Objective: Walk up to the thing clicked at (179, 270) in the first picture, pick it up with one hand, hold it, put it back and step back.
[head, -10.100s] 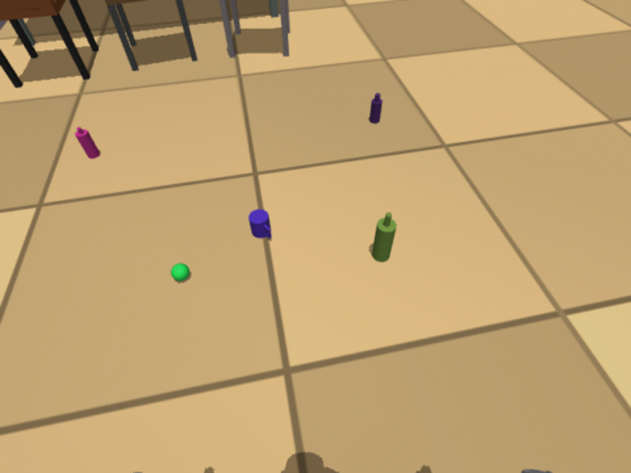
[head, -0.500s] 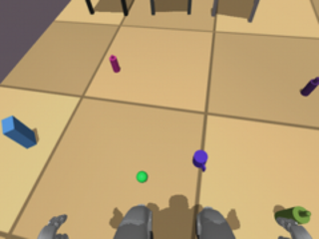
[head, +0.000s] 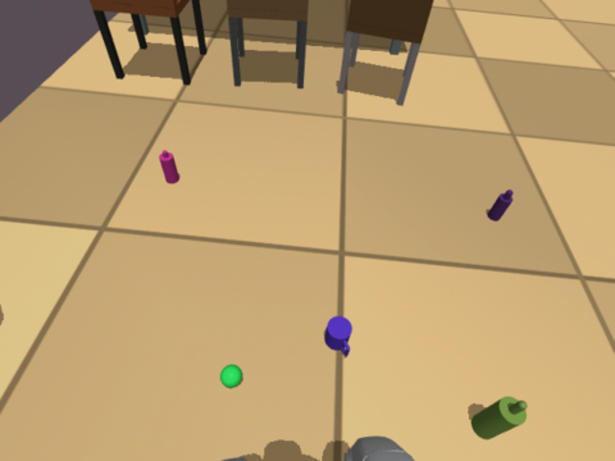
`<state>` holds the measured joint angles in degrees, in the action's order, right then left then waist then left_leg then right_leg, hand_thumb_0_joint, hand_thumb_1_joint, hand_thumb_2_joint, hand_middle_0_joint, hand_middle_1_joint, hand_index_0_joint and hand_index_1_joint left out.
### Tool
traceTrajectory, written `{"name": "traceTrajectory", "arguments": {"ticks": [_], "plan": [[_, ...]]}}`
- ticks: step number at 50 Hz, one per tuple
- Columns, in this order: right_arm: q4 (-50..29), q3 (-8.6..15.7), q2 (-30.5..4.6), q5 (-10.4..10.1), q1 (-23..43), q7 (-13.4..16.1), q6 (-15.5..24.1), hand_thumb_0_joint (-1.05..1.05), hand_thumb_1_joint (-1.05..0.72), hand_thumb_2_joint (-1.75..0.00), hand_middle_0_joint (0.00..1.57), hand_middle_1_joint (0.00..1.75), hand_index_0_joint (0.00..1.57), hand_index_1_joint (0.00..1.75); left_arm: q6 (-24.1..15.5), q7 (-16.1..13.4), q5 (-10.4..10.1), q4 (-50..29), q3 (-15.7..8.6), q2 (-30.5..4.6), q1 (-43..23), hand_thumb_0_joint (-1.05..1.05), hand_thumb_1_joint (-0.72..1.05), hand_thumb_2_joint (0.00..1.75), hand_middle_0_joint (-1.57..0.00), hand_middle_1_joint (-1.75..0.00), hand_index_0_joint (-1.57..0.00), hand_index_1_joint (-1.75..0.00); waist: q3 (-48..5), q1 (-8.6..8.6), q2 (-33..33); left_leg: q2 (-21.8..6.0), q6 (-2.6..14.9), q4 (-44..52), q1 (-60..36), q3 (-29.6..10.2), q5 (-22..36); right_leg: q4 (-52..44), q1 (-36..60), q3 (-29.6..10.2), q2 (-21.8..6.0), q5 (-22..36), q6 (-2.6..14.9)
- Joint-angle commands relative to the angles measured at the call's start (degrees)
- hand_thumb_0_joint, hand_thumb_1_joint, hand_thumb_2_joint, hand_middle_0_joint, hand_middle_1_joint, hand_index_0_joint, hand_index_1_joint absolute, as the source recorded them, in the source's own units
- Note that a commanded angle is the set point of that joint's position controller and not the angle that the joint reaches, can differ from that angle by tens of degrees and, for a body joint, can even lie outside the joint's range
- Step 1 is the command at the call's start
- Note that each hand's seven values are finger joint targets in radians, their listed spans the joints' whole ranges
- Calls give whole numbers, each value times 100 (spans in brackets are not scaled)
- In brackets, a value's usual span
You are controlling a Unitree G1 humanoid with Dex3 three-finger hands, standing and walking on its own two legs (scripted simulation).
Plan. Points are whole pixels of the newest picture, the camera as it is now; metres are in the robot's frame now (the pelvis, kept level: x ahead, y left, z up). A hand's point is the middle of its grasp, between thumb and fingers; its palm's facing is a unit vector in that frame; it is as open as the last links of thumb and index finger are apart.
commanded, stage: walk up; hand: left
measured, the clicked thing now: (231, 375) +0.45 +0.20 -0.73
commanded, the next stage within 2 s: stand in 0.90 s
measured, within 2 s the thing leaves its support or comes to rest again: neither
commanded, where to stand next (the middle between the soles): +0.09 -0.03 m, yaw +4 degrees
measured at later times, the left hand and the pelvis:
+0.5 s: hand out of the picture +0.07 +0.26 -0.11, palm faces +0.05 -0.84 -0.54, open 7.4 cm; pelvis +0.05 -0.04 -0.01, yaw +3 degrees
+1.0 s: hand out of the picture +0.12 +0.27 -0.16, palm faces +0.03 -0.92 -0.40, open 7.3 cm; pelvis +0.05 +0.00 -0.02, yaw +5 degrees
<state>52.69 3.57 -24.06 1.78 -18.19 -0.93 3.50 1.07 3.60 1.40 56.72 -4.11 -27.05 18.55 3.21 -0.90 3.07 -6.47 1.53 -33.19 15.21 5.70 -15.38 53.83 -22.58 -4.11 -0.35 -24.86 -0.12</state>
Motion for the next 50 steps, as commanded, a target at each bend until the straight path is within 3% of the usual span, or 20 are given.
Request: {"name": "traceTrajectory", "arguments": {"ticks": [1, 5, 6, 7, 8, 11, 16, 26, 29, 30, 31, 32, 33, 35, 39, 42, 44, 46, 49, 50], "plan": [[-610, 478, -1776, 47, 518, -80, 17, 0, -90, -90, 20, 30, 20, 30, -300, 10, -55, -512, -306, -1023, 177, 0, 90, 90, -20, -30, -20, -30, 348, 94, -2115, -900, 952, 2038, 465, -1388, -2806, -1061, 147, 691, -84, -328, -7], [-825, 350, -1177, 122, 876, -90, -293, 0, -90, -90, 20, 30, 20, 30, -374, -214, -59, 65, -454, -1091, 1882, 0, 90, 90, -20, -30, -20, -30, -101, 888, -392, 33, 436, -491, 2186, -398, -3063, -2271, 2607, 1001, 211, 509, -1], [-928, 218, -797, 58, 862, -74, -338, 0, -90, -90, 20, 30, 20, 30, -382, -335, 25, 20, -557, -1416, 2233, 0, 90, 90, -20, -30, -20, -30, -26, 1112, 943, 486, 213, -2148, 2847, 33, -2866, -3238, 2587, -485, -618, -876, 231], [-968, 168, -626, -58, 708, -56, -398, 0, -90, -90, 20, 30, 20, 30, -469, -433, 124, -396, -521, -1689, 1498, 0, 90, 90, -20, -30, -20, -30, 365, 771, 1077, 845, -25, -3285, 3251, -1116, -1919, -4381, 1539, -2980, -1908, -2915, 476], [-847, 240, -967, -159, 431, -60, -397, 0, -90, -90, 20, 30, 20, 30, -517, -468, 127, -763, -467, -1680, 528, 0, 90, 90, -20, -30, -20, -30, 847, 313, 272, 700, -51, -3244, 3139, -1596, -1135, -4857, 997, -3313, -2341, -3354, 644], [-570, 533, -1595, -88, 163, -188, -483, 0, -90, -90, 20, 30, 20, 30, -697, -570, 12, -818, -449, -1811, 20, 0, 90, 90, -20, -30, -20, -30, 832, -9, -146, 376, -85, -3413, 2581, -1931, -423, -4780, 477, -2403, -1977, -2692, 537], [-374, 468, -1200, -19, -451, -263, -638, 0, -90, -90, 20, 30, 20, 30, -776, -761, -7, -802, -390, -1320, -74, 0, 90, 90, -20, -30, -20, -30, 749, -105, 249, 634, -288, -3157, 1688, -1901, 336, -3979, 175, -294, -1405, 642, 432], [-538, 236, -842, -145, 504, -57, -374, 0, -90, -90, 20, 30, 20, 30, -519, -594, -74, -992, -302, -1166, -3, 0, 90, 90, -20, -30, -20, -30, -65, 453, 1219, 674, -127, -598, 840, -417, -334, -2045, 1585, 430, -1372, 4696, 943], [-327, 308, -1036, -39, -21, -11, -257, 0, -90, -90, 20, 30, 20, 30, -416, -621, -185, -1051, -195, -1081, -150, 0, 90, 90, -20, -30, -20, -30, -634, 20, 250, 803, 159, 764, -302, -382, 933, -593, 1340, 582, -1205, 4052, 610], [-329, 415, -1365, 32, -169, 17, -238, 0, -90, -90, 20, 30, 20, 30, -421, -653, -207, -1128, -95, -838, -8, 0, 90, 90, -20, -30, -20, -30, -911, -98, -620, 268, 414, 628, -1149, -1228, 1946, 195, 524, 688, -936, 2952, 383], [-468, 534, -1842, 47, -152, 18, -248, 0, -90, -90, 20, 30, 20, 30, -424, -679, -305, -1229, -20, -622, -53, 0, 90, 90, -20, -30, -20, -30, -1111, -190, -1878, -716, 1109, 393, -2051, -2972, 3174, 995, -948, 964, 6, 599, 77], [-389, 511, -1709, -83, -340, 2, -291, 0, -90, -90, 20, 30, 20, 30, -383, -753, -226, -1118, -52, -740, -368, 0, 90, 90, -20, -30, -20, -30, -1153, -326, -1858, -1219, 1716, 489, -1771, -3467, 3249, 790, -881, 576, -96, -1301, 148], [-413, 478, -1544, -104, -149, 14, -356, 0, -90, -90, 20, 30, 20, 30, -392, -786, -221, -1037, -28, -866, -540, 0, 90, 90, -20, -30, -20, -30, -829, -244, -1644, -1194, 1818, 562, -1159, -3162, 2948, 451, -676, 345, -327, -1322, 178], [-660, 262, -1074, -60, 502, 56, -406, 0, -90, -90, 20, 30, 20, 30, -410, -753, -271, -953, -41, -818, -327, 0, 90, 90, -20, -30, -20, -30, -709, -55, -1436, -495, 1275, 115, -982, -1831, 3559, 7, -540, 331, -347, -1031, 171], [-643, 171, -1077, -200, 948, 111, -445, 0, -90, -90, 20, 30, 20, 30, -444, -744, -239, -690, -18, -560, -263, 0, 90, 90, -20, -30, -20, -30, -760, 168, -1314, -220, 837, -550, -548, -1451, 4251, -1768, 563, 856, -9, 951, 14], [-670, 129, -870, -369, 1114, 138, -506, 0, -90, -90, 20, 30, 20, 30, -431, -769, -64, -678, -165, -1113, -435, 0, 90, 90, -20, -30, -20, -30, -734, 249, -468, 106, 261, -1199, 680, -1303, 2356, -2080, 1377, -432, -857, 3339, 521], [-554, 191, -879, -297, 1007, 229, -599, 0, -90, -90, 20, 30, 20, 30, -350, -715, -90, -827, -201, -1544, -1041, 0, 90, 90, -20, -30, -20, -30, -510, 153, 758, 805, 35, -2702, 673, -788, -1702, -2814, 440, -2032, -2579, 4190, 1800], [-322, 108, -813, -165, 908, 143, -417, 0, -90, -90, 20, 30, 20, 30, -398, -549, 72, -659, 1, -888, -1134, 0, 90, 90, -20, -30, -20, -30, -373, 37, 821, 584, 107, -1479, 215, -1186, -2091, -3270, 271, -1498, -1761, 1181, 1332], [120, 208, -854, -122, 446, 67, -246, 0, -90, -90, 20, 30, 20, 30, -374, -512, -22, -632, 8, -852, -1717, 0, 90, 90, -20, -30, -20, -30, -498, -317, 341, 554, 71, 388, -579, -638, 180, -2511, 374, -151, -862, 959, 425], [132, 219, -985, -59, 559, 115, -207, 0, -90, -90, 20, 30, 20, 30, -355, -490, -100, -568, 37, -649, -1583, 0, 90, 90, -20, -30, -20, -30, -512, -251, -115, 184, 156, 780, -827, -1278, 662, -2132, 259, 6, -610, 1230, 218]]}}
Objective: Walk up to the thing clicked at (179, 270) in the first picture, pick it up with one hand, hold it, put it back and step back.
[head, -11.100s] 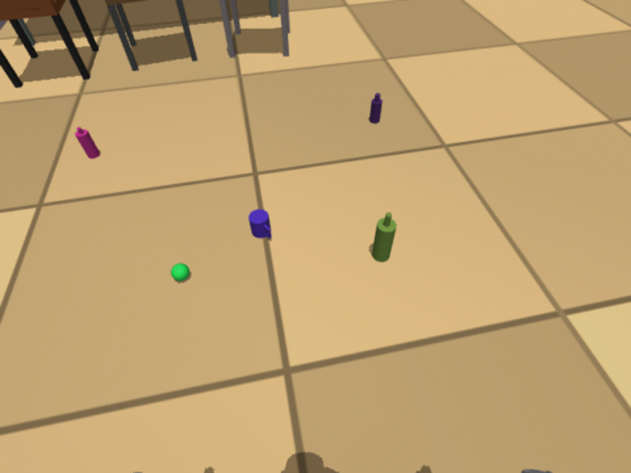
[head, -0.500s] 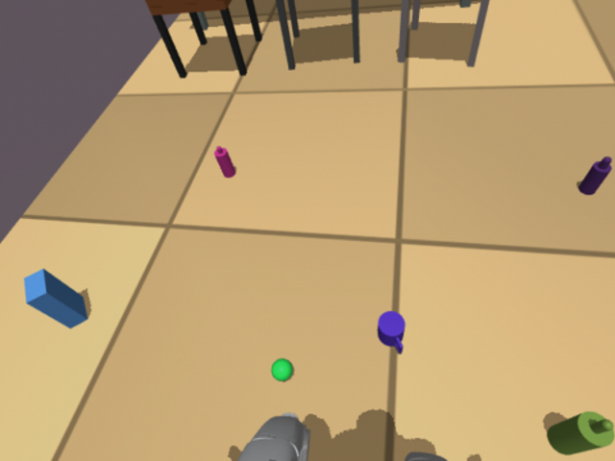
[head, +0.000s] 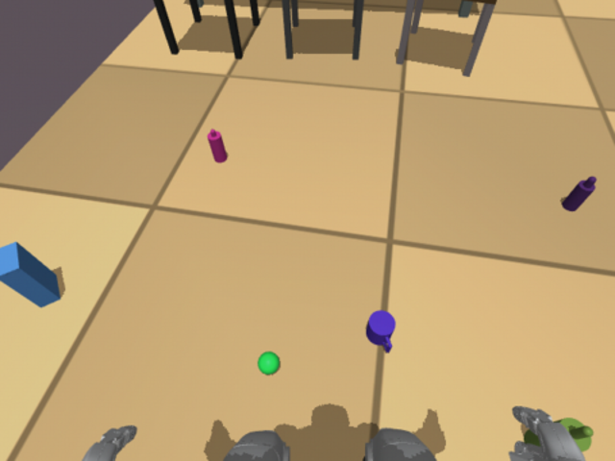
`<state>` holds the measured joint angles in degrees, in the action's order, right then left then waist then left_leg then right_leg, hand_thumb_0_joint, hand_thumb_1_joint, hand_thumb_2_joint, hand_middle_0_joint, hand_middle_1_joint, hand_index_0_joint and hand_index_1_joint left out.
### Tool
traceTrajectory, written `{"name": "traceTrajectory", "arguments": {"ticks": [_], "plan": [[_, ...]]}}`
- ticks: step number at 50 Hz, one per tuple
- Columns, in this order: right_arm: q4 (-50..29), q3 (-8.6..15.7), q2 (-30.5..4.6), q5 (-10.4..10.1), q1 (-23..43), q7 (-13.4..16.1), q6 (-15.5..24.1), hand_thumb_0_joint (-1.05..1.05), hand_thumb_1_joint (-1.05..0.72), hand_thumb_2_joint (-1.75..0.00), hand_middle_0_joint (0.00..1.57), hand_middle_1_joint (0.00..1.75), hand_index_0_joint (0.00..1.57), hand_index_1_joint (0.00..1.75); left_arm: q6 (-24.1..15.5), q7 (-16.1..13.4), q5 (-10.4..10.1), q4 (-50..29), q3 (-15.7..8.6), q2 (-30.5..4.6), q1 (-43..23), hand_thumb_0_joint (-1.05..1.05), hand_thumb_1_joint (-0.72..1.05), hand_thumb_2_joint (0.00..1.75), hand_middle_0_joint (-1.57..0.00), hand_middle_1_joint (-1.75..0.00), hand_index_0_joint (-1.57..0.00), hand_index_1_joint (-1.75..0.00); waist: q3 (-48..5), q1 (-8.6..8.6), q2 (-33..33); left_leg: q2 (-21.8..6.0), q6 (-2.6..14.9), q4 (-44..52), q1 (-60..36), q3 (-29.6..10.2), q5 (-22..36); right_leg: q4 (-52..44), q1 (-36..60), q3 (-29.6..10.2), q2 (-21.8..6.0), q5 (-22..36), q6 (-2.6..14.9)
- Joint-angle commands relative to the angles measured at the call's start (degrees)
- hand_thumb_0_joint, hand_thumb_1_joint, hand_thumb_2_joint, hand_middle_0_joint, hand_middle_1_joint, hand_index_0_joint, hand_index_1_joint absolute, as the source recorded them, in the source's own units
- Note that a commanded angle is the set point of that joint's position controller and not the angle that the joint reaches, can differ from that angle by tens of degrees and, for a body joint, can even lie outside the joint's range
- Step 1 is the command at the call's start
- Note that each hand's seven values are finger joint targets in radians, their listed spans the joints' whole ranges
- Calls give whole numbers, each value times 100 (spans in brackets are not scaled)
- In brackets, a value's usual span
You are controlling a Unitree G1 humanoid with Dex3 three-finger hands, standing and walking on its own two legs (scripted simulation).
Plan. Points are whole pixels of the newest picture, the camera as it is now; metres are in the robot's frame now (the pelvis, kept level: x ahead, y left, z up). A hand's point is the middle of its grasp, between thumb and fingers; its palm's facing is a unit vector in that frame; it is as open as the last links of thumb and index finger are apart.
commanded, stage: stand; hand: left
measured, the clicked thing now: (268, 362) +0.42 +0.16 -0.72
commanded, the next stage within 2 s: none
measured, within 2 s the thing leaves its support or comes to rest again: neither
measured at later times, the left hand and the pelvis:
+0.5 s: hand out of the picture +0.08 +0.26 -0.13, palm faces -0.05 -0.94 -0.33, open 7.3 cm; pelvis +0.02 +0.01 +0.03, yaw -1 degrees
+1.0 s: hand (156, 451) +0.13 +0.24 -0.12, palm faces -0.04 -0.94 -0.34, open 7.3 cm; pelvis +0.03 -0.01 +0.03, yaw -1 degrees
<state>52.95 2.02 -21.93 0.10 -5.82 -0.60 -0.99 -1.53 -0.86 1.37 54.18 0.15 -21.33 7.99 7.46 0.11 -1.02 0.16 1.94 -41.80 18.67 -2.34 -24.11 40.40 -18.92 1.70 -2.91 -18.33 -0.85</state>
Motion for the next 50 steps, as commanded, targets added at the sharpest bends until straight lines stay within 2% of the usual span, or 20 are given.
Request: {"name": "traceTrajectory", "arguments": {"ticks": [1, 2, 3, 4, 5, 6, 8, 9, 13, 15, 18, 19, 22, 25, 32, 37, 39, 42, 48, 50], "plan": [[-49, 358, -1373, 202, -204, 96, 270, 0, -90, -90, 20, 30, 20, 30, -46, -20, -167, -291, -322, -983, -216, 0, 90, 90, -20, -30, -20, -30, -830, -54, -273, -1118, 326, 2058, -924, -1540, 1597, -428, -133, -312, 28, 353, 160], [-136, 356, -1557, 211, 289, 96, 275, 0, -90, -90, 20, 30, 20, 30, 21, -15, -185, -158, -316, -983, -31, 0, 90, 90, -20, -30, -20, -30, -709, 211, -391, -1366, 513, 2351, -235, -1783, 450, -597, 283, -238, 95, -264, 180], [-122, 303, -1412, 176, 509, 67, 256, 0, -90, -90, 20, 30, 20, 30, 68, 25, -181, 21, -343, -1007, 49, 0, 90, 90, -20, -30, -20, -30, -450, 311, -407, -1284, 473, 2562, 709, -1625, -665, -703, 999, -322, 21, -446, 177], [-48, 255, -1273, 128, 535, 37, 224, 0, -90, -90, 20, 30, 20, 30, 46, 71, -138, 101, -344, -1049, -5, 0, 90, 90, -20, -30, -20, -30, -340, 312, -213, -999, 274, 2594, 916, -1336, -1333, -1191, 1248, -469, -51, -478, 204], [-30, 226, -1171, 85, 537, 25, 206, 0, -90, -90, 20, 30, 20, 30, 29, 110, -96, 135, -362, -1126, -113, 0, 90, 90, -20, -30, -20, -30, -200, 242, -105, -734, 89, 2591, 937, -1009, -1451, -1477, 1173, -676, -202, -649, 255], [-4, 219, -1161, 50, 586, 23, 215, 0, -90, -90, 20, 30, 20, 30, -12, 126, -68, 136, -364, -1195, -207, 0, 90, 90, -20, -30, -20, -30, -222, 161, -101, -568, -8, 2417, 506, -797, -967, -1699, 876, -882, -338, -737, 331], [155, 207, -1159, 62, 482, 22, 276, 0, -90, -90, 20, 30, 20, 30, -27, 138, -72, 190, -322, -1151, -303, 0, 90, 90, -20, -30, -20, -30, -363, 61, -217, -622, -58, 2457, -205, -780, -270, -1872, 559, -833, -354, -449, 346], [270, 207, -1167, 52, 443, 17, 294, 0, -90, -90, 20, 30, 20, 30, -36, 132, -83, 268, -291, -1065, -216, 0, 90, 90, -20, -30, -20, -30, -336, 79, -340, -665, -46, 2519, -252, -834, -204, -1940, 543, -782, -309, -280, 300], [509, 177, -1026, 44, 302, 16, 323, 0, -90, -90, 20, 30, 20, 30, -104, 120, -113, 447, -269, -1122, -231, 0, 90, 90, -20, -30, -20, -30, -689, 33, -126, -702, -11, 2585, -577, -743, 487, -1998, 942, -694, -310, 419, 251], [574, 160, -1002, 44, 301, 26, 325, 0, -90, -90, 20, 30, 20, 30, -103, 116, -112, 523, -259, -1134, -270, 0, 90, 90, -20, -30, -20, -30, -651, 9, -90, -698, -42, 2674, -575, -711, 547, -2011, 980, -665, -300, 488, 227], [649, 158, -988, 39, 395, 38, 314, 0, -90, -90, 20, 30, 20, 30, -105, 98, -102, 605, -223, -1073, -227, 0, 90, 90, -20, -30, -20, -30, -741, 25, 5, -670, -43, 2559, -809, -578, 1147, -2091, 970, -667, -354, 795, 208], [686, 165, -1013, 33, 360, 43, 312, 0, -90, -90, 20, 30, 20, 30, -97, 91, -103, 636, -220, -1077, -226, 0, 90, 90, -20, -30, -20, -30, -737, -13, -58, -674, -58, 2618, -868, -560, 1073, -2113, 923, -673, -337, 743, 192], [765, 155, -1014, 19, 350, 50, 313, 0, -90, -90, 20, 30, 20, 30, -115, 69, -107, 669, -207, -1083, -260, 0, 90, 90, -20, -30, -20, -30, -953, -35, -31, -658, -54, 2423, -1092, -418, 1862, -2139, 1094, -679, -420, 1351, 179], [818, 133, -971, 5, 404, 51, 294, 0, -90, -90, 20, 30, 20, 30, -95, 58, -104, 712, -193, -1093, -269, 0, 90, 90, -20, -30, -20, -30, -900, -46, 58, -675, -88, 2452, -1166, -387, 1941, -2145, 1035, -671, -426, 1364, 183], [888, 129, -988, -2, 515, 67, 269, 0, -90, -90, 20, 30, 20, 30, -93, 25, -102, 751, -218, -1080, -317, 0, 90, 90, -20, -30, -20, -30, -1057, -27, 166, -730, -116, 2423, -1318, -310, 2561, -2137, 1260, -595, -455, 2009, 160], [904, 99, -973, 10, 572, 62, 250, 0, -90, -90, 20, 30, 20, 30, -92, 20, -116, 731, -245, -1093, -467, 0, 90, 90, -20, -30, -20, -30, -1021, -42, 153, -729, -161, 2467, -1326, -257, 2477, -2232, 1309, -612, -465, 2008, 150], [915, 82, -948, 14, 575, 62, 239, 0, -90, -90, 20, 30, 20, 30, -85, 22, -111, 715, -247, -1110, -515, 0, 90, 90, -20, -30, -20, -30, -940, -40, 180, -698, -179, 2520, -1226, -236, 2197, -2331, 1292, -638, -460, 1765, 139], [915, 90, -959, 14, 632, 64, 244, 0, -90, -90, 20, 30, 20, 30, -91, 22, -102, 716, -268, -1117, -531, 0, 90, 90, -20, -30, -20, -30, -1116, -28, 169, -758, -179, 2472, -1434, -220, 2532, -2277, 1380, -626, -488, 2143, 152], [945, 79, -962, 19, 623, 55, 241, 0, -90, -90, 20, 30, 20, 30, -75, 32, -104, 724, -276, -1096, -573, 0, 90, 90, -20, -30, -20, -30, -950, -10, 122, -742, -210, 2569, -1308, -211, 2159, -2418, 1321, -643, -453, 1693, 147], [940, 73, -957, 23, 556, 61, 254, 0, -90, -90, 20, 30, 20, 30, -69, 38, -109, 708, -298, -1138, -612, 0, 90, 90, -20, -30, -20, -30, -1058, -29, 83, -760, -209, 2584, -1327, -209, 2247, -2365, 1428, -650, -462, 1834, 166]]}}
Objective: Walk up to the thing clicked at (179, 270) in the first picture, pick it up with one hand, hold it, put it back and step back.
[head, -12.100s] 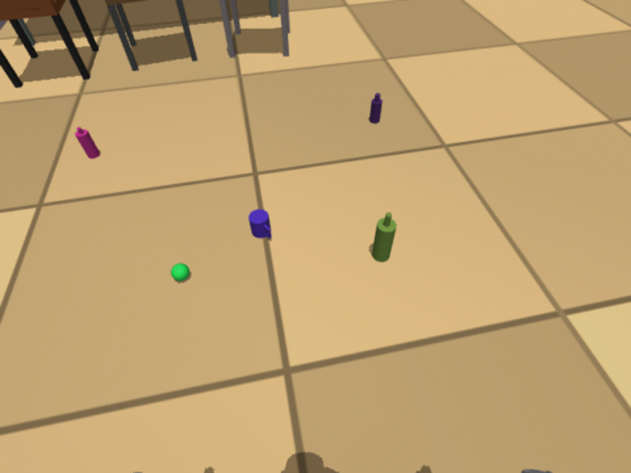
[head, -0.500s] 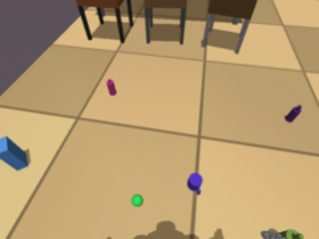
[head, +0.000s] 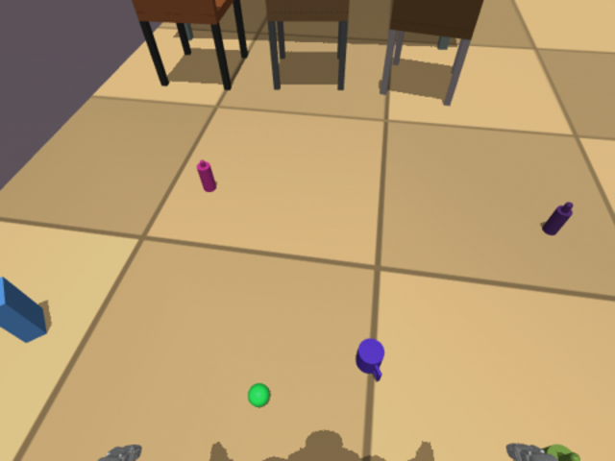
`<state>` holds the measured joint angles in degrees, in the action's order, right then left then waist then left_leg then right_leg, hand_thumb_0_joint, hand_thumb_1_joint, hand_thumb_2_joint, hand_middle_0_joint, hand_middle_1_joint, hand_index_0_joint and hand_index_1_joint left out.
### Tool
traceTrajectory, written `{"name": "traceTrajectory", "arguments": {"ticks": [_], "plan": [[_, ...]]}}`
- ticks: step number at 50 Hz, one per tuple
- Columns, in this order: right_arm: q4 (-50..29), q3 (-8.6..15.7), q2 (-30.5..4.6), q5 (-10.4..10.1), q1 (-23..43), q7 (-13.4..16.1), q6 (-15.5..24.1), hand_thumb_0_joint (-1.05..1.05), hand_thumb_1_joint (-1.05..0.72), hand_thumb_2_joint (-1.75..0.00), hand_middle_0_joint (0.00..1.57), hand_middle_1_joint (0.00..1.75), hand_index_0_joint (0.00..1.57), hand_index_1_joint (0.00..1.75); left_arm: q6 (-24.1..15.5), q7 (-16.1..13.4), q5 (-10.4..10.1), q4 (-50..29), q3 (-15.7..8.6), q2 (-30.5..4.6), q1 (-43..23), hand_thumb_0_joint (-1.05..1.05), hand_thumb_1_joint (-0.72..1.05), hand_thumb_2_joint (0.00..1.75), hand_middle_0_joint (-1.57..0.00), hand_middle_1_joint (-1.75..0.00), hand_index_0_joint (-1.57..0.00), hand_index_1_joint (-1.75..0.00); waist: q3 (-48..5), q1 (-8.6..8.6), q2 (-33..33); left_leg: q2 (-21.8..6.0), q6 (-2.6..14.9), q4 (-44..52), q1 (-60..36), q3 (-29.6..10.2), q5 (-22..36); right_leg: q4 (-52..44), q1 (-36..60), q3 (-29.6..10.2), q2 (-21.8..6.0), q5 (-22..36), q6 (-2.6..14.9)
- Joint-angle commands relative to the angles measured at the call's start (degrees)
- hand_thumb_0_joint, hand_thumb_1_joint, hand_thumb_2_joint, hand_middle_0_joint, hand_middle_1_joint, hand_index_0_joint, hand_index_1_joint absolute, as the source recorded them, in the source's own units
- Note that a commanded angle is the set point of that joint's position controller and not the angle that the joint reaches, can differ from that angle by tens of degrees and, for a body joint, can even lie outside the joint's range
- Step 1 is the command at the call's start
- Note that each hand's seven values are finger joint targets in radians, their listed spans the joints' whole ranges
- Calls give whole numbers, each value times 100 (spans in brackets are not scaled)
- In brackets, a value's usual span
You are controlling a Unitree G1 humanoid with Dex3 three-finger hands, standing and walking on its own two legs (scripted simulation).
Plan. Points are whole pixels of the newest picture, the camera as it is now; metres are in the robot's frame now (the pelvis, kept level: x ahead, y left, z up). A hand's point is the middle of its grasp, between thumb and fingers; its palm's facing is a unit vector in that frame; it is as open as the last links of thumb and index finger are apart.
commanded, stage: stand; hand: left
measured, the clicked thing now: (258, 394) +0.39 +0.18 -0.75
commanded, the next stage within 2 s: walk up in 1.50 s
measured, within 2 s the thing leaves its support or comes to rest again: neither
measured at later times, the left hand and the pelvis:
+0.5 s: hand out of the picture +0.08 +0.25 -0.15, palm faces -0.02 -0.94 -0.34, open 7.3 cm; pelvis +0.00 +0.00 +0.00, yaw +0 degrees
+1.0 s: hand out of the picture +0.07 +0.25 -0.16, palm faces -0.03 -0.94 -0.34, open 7.3 cm; pelvis +0.00 +0.00 +0.00, yaw +0 degrees
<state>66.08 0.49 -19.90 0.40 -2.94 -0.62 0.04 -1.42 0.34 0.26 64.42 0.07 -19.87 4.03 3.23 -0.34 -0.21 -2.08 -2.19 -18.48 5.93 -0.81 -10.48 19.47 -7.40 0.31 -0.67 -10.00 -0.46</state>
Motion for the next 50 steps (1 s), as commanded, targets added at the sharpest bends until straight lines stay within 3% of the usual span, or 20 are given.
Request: {"name": "traceTrajectory", "arguments": {"ticks": [1, 5, 9, 12, 14, 21, 25, 33, 50], "plan": [[-376, 223, -1162, -10, 309, 62, 155, 0, -90, -90, 20, 30, 20, 30, -84, -81, -1, -303, -286, -1258, -192, 0, 90, 90, -20, -30, -20, -30, -607, 34, -30, -539, 205, 249, -49, -381, 932, -288, 265, -499, -682, 1050, 112], [-358, 215, -1152, -3, 237, 63, 138, 0, -90, -90, 20, 30, 20, 30, -61, -76, 10, -311, -294, -1296, -254, 0, 90, 90, -20, -30, -20, -30, -452, 7, 97, -503, 207, 271, 0, -357, 519, -407, 72, -561, -664, 502, 118], [-360, 240, -1223, 5, 201, 71, 159, 0, -90, -90, 20, 30, 20, 30, -58, -73, 11, -312, -281, -1247, -187, 0, 90, 90, -20, -30, -20, -30, -645, 11, -19, -569, 215, 259, -138, -361, 920, -302, 190, -505, -658, 929, 138], [-344, 205, -1161, 6, 146, 78, 153, 0, -90, -90, 20, 30, 20, 30, -45, -69, 3, -308, -292, -1285, -240, 0, 90, 90, -20, -30, -20, -30, -536, 5, 31, -527, 200, 285, -8, -364, 676, -333, 154, -526, -642, 701, 134], [-355, 210, -1150, 5, 146, 75, 149, 0, -90, -90, 20, 30, 20, 30, -47, -76, 10, -299, -284, -1285, -183, 0, 90, 90, -20, -30, -20, -30, -607, 10, 59, -556, 219, 285, -102, -357, 835, -305, 170, -507, -656, 896, 148], [-321, 190, -1194, 12, 0, 76, 131, 0, -90, -90, 20, 30, 20, 30, -21, -63, 2, -285, -275, -1268, -183, 0, 90, 90, -20, -30, -20, -30, -303, 8, 41, -493, 226, 336, 142, -362, 255, -445, -37, -569, -619, 123, 124], [-354, 192, -1207, 16, -10, 76, 151, 0, -90, -90, 20, 30, 20, 30, -33, -57, 3, -287, -263, -1257, -127, 0, 90, 90, -20, -30, -20, -30, -465, 19, 8, -534, 244, 322, 50, -368, 548, -340, 79, -554, -638, 553, 148], [-358, 189, -1235, 14, -58, 82, 152, 0, -90, -90, 20, 30, 20, 30, -35, -49, 9, -308, -241, -1255, -100, 0, 90, 90, -20, -30, -20, -30, -509, 14, 25, -545, 260, 270, -51, -363, 592, -330, 55, -575, -654, 610, 164], [-403, 157, -1203, 9, -131, 74, 139, 0, -90, -90, 20, 30, 20, 30, -28, -50, 14, -305, -234, -1319, -28, 0, 90, 90, -20, -30, -20, -30, -368, 18, 39, -518, 255, 317, 67, -367, 358, -353, -5, -577, -631, 304, 153]]}}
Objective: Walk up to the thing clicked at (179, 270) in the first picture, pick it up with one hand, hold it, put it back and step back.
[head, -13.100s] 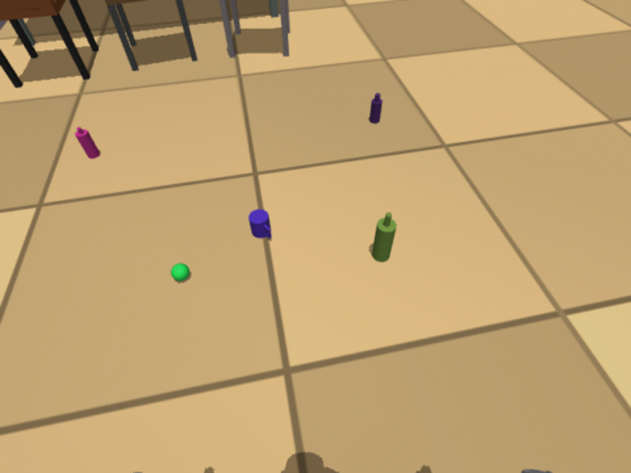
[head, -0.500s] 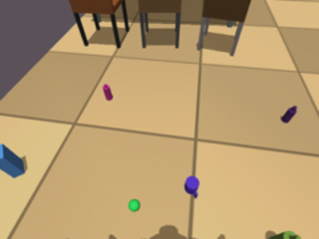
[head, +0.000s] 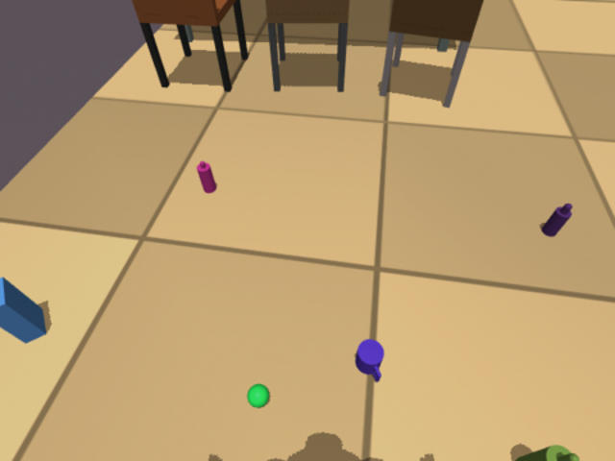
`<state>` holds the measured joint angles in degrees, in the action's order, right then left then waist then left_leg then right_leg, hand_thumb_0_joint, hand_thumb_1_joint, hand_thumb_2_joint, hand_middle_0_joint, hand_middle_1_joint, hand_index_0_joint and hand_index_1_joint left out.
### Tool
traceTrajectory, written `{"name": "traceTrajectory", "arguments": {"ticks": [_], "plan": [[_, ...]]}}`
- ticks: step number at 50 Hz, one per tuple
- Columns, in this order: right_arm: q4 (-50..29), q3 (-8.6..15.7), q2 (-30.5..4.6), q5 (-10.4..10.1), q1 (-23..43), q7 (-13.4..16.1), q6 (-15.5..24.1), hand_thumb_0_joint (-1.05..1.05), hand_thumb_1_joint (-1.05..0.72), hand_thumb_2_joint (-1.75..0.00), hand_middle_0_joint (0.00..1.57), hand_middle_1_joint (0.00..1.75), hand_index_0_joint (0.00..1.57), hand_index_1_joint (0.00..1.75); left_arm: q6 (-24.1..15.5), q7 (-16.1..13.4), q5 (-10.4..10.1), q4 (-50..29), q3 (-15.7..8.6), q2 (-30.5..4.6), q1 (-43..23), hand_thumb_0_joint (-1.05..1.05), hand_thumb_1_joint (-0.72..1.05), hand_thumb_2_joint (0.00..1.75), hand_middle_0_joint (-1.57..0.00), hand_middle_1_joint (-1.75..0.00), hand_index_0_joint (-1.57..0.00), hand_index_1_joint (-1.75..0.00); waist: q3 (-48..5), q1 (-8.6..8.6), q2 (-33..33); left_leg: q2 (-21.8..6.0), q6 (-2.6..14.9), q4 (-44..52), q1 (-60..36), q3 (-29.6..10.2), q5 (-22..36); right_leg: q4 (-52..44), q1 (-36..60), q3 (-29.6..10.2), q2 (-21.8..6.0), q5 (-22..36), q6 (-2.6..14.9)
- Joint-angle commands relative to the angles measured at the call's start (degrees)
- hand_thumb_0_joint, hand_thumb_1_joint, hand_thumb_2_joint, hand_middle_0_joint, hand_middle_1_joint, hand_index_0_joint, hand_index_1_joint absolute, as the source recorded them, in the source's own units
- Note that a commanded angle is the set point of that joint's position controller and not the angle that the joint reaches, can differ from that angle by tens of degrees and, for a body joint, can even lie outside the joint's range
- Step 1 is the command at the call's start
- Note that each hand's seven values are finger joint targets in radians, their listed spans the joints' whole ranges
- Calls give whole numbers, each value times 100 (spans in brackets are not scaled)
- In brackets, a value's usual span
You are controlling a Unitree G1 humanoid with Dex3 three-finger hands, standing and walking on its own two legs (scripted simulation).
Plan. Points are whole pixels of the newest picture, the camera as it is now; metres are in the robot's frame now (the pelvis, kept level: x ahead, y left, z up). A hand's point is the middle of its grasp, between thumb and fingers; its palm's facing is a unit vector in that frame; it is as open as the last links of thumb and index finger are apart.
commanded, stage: stand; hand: left
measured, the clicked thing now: (258, 395) +0.39 +0.19 -0.75
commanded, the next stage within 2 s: walk up in 0.50 s
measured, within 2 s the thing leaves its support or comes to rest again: neither
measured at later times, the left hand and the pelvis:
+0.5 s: hand out of the picture +0.09 +0.25 -0.15, palm faces -0.03 -0.94 -0.35, open 7.3 cm; pelvis +0.01 +0.00 +0.00, yaw +0 degrees
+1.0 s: hand out of the picture +0.04 +0.25 -0.17, palm faces -0.03 -0.94 -0.35, open 7.3 cm; pelvis -0.04 -0.01 -0.01, yaw +0 degrees
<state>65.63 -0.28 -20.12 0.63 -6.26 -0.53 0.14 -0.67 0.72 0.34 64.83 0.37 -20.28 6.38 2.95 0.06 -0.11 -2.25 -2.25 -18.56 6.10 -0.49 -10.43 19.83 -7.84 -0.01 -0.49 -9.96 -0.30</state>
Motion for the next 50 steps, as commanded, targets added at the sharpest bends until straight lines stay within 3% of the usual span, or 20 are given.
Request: {"name": "traceTrajectory", "arguments": {"ticks": [1, 5, 24, 25, 26, 29, 32, 37, 39, 40, 41, 42, 43, 44, 46, 48, 50], "plan": [[-362, 244, -1222, -15, 225, 70, 127, 0, -90, -90, 20, 30, 20, 30, -107, -90, 5, -347, -265, -1272, -273, 0, 90, 90, -20, -30, -20, -30, -405, -26, -18, -519, 280, 299, -6, -405, 430, -371, 79, -557, -661, 453, 138], [-366, 234, -1226, -2, 206, 83, 154, 0, -90, -90, 20, 30, 20, 30, -111, -84, 8, -366, -259, -1253, -246, 0, 90, 90, -20, -30, -20, -30, -509, -8, -51, -537, 263, 273, -82, -379, 802, -276, 167, -517, -671, 913, 142], [-398, 258, -1229, -23, 249, 78, 113, 0, -90, -90, 20, 30, 20, 30, -113, -115, 9, -358, -250, -1274, -230, 0, 90, 90, -20, -30, -20, -30, -377, -15, 44, -541, 265, 296, -138, -361, 702, -389, 112, -499, -658, 773, 133], [-484, 406, -1504, -78, 208, 144, 113, 0, -90, -90, 20, 30, 20, 30, 30, -90, 19, -496, -472, -1485, -273, 0, 90, 90, -20, -30, -20, -30, -62, -54, 220, -536, 332, -72, 72, -306, 1410, -15, -92, -480, -561, 1685, 217], [-536, 410, -1476, -111, 147, 170, 99, 0, -90, -90, 20, 30, 20, 30, 72, -91, -12, -548, -491, -1479, -185, 0, 90, 90, -20, -30, -20, -30, -176, -30, 193, -535, 341, -235, 18, -262, 1623, 106, -89, -420, -563, 1958, 249], [-615, 475, -1520, -113, 70, 199, 78, 0, -90, -90, 20, 30, 20, 30, 141, -74, 0, -729, -523, -1414, -215, 0, 90, 90, -20, -30, -20, -30, -492, -73, 42, -609, 438, -296, 39, -304, 1640, 368, 6, -359, -517, 1848, 288], [-750, 536, -1571, -93, 74, 217, 39, 0, -90, -90, 20, 30, 20, 30, 210, -39, 39, -900, -533, -1317, -237, 0, 90, 90, -20, -30, -20, -30, -624, -86, -179, -745, 599, -244, 221, -479, 1191, 639, -86, -345, -397, 1241, 293], [-1051, 602, -1602, -42, 297, 211, -8, 0, -90, -90, 20, 30, 20, 30, 294, 44, 84, -987, -611, -1301, 99, 0, 90, 90, -20, -30, -20, -30, -556, 66, -557, -955, 896, -362, 823, -725, 294, 1268, -72, -319, -262, 151, 391], [-1180, 625, -1562, -23, 449, 204, -43, 0, -90, -90, 20, 30, 20, 30, 332, 84, 96, -1002, -669, -1320, 263, 0, 90, 90, -20, -30, -20, -30, -421, 177, -537, -820, 858, -676, 1133, -655, -312, 1197, -148, -425, -318, -253, 516], [-1230, 616, -1490, -31, 432, 193, -61, 0, -90, -90, 20, 30, 20, 30, 332, 100, 113, -1057, -684, -1402, 244, 0, 90, 90, -20, -30, -20, -30, -262, 180, -169, -464, 703, -1111, 1178, -396, -780, 627, -417, -818, -570, -332, 659], [-1247, 580, -1313, -38, 306, 183, -84, 0, -90, -90, 20, 30, 20, 30, 304, 107, 116, -1174, -725, -1610, 39, 0, 90, 90, -20, -30, -20, -30, -129, 110, 562, 167, 460, -1925, 1110, 87, -1319, -142, -771, -1477, -1056, -174, 938], [-1249, 582, -1221, -24, 101, 189, -131, 0, -90, -90, 20, 30, 20, 30, 280, 81, 159, -1300, -787, -1804, -167, 0, 90, 90, -20, -30, -20, -30, -91, 102, 1153, 548, 391, -3051, 1207, 214, -2247, -545, -956, -2124, -1578, -424, 1264], [-1250, 616, -1267, -9, -90, 209, -158, 0, -90, -90, 20, 30, 20, 30, 265, 59, 230, -1408, -817, -1883, -166, 0, 90, 90, -20, -30, -20, -30, -80, 144, 1148, 554, 411, -3701, 1212, -160, -2602, -626, -1187, -2442, -1816, -626, 1464], [-1221, 619, -1311, -24, -306, 209, -163, 0, -90, -90, 20, 30, 20, 30, 260, 42, 256, -1488, -820, -1825, -251, 0, 90, 90, -20, -30, -20, -30, 7, 68, 1077, 447, 437, -3876, 1294, -335, -2465, -572, -1189, -2320, -1785, -677, 1493], [-1188, 631, -1276, -57, -503, 186, -141, 0, -90, -90, 20, 30, 20, 30, 244, -6, 252, -1607, -757, -1532, -473, 0, 90, 90, -20, -30, -20, -30, -4, -17, 929, 356, 394, -4091, 1341, -466, -2132, -386, -1113, -1649, -1352, -451, 1369], [-1198, 561, -1238, -77, -653, 144, -75, 0, -90, -90, 20, 30, 20, 30, 210, -33, 232, -1627, -706, -1382, -408, 0, 90, 90, -20, -30, -20, -30, -387, 18, 883, 259, 304, -3324, 1313, -298, -1887, -197, -527, -1379, -1142, -523, 1198], [-1203, 505, -1179, -8, -626, 121, -8, 0, -90, -90, 20, 30, 20, 30, 182, -56, 213, -1591, -665, -1346, -217, 0, 90, 90, -20, -30, -20, -30, -620, 98, 809, 128, 266, -2096, 1155, -202, -1839, 44, -57, -1415, -1215, -387, 1146]]}}
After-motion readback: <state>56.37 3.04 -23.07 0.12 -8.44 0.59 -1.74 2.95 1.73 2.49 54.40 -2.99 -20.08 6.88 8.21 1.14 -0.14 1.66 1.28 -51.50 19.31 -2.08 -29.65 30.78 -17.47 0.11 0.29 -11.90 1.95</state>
